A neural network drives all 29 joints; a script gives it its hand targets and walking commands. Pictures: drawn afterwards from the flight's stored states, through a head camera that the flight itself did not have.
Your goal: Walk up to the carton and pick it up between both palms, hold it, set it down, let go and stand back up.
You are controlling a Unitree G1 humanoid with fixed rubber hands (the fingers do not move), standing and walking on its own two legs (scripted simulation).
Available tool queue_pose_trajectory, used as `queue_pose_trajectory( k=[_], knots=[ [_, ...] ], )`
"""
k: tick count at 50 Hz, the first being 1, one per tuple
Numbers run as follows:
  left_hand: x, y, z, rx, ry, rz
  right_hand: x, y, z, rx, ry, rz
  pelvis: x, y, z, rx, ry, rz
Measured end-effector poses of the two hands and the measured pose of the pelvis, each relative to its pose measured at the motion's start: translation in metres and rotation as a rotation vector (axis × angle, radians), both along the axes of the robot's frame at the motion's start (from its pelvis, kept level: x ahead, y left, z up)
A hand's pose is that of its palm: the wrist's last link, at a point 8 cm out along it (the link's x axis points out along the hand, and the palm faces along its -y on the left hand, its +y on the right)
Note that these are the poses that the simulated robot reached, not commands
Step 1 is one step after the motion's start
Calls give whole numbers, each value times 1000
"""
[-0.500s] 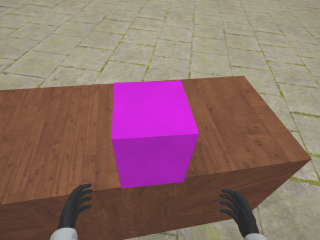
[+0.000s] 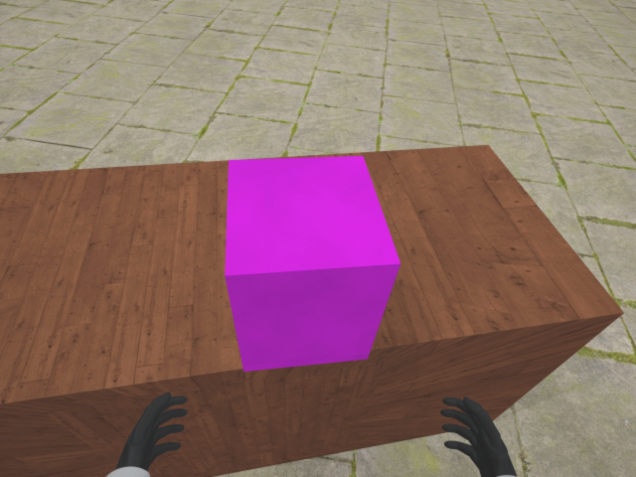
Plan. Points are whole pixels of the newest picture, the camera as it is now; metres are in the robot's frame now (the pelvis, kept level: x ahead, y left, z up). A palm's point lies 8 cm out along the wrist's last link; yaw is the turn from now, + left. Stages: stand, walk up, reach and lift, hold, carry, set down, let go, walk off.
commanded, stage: set down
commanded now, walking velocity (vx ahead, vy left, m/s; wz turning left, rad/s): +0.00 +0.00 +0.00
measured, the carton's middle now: (302, 265) +0.41 +0.04 +0.01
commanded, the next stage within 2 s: let go in 0.32 s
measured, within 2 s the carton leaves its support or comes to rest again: neither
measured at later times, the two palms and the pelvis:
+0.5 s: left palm (138, 465) +0.15 +0.23 -0.08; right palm out of the picture +0.15 -0.22 -0.08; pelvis -0.01 +0.00 +0.00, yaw +0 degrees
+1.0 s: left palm out of the picture +0.13 +0.24 -0.10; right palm out of the picture +0.10 -0.25 -0.11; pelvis -0.02 +0.00 -0.01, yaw -1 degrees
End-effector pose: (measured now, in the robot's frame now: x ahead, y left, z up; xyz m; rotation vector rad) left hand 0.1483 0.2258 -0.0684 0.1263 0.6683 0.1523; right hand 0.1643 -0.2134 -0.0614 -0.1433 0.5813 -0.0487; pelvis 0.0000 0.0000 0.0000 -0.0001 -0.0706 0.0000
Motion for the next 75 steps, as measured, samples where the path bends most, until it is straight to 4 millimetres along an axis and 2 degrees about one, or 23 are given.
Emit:
queue_pose_trajectory(
  k=[7, 19, 44, 47, 52, 57, 61, 66, 75],
  knots=[
    [-4, 3, -6, 0, 58, -12, -10, -2, -8, -22, 55, -12, -4, 1, -1, 1, -1, 3],
    [-1, 4, -11, 12, 130, -37, -14, -6, -14, -39, 97, -21, -9, 3, -1, 0, 4, 3],
    [1, 1, -14, 22, 135, -59, -24, -19, -20, -75, 142, -29, -11, 1, -5, -3, 24, -8],
    [-9, 7, -22, 45, 152, -78, -39, -30, -33, -98, 254, -72, -13, 1, -8, -14, 42, -18],
    [-32, 16, -40, 50, 228, -70, -80, -40, -51, -108, 398, -128, -16, 3, -13, -22, 60, -28],
    [-53, 20, -53, 44, 303, -70, -122, -38, -60, -105, 496, -165, -20, 8, -14, -19, 67, -35],
    [-67, 22, -58, 38, 346, -71, -147, -32, -64, -96, 548, -187, -24, 12, -13, -16, 67, -39],
    [-82, 24, -62, 35, 388, -65, -167, -23, -68, -81, 586, -202, -29, 16, -11, -13, 67, -42],
    [-116, 28, -69, 32, 477, -39, -189, -11, -74, -58, 632, -220, -36, 21, -9, -8, 66, -45]
  ],
)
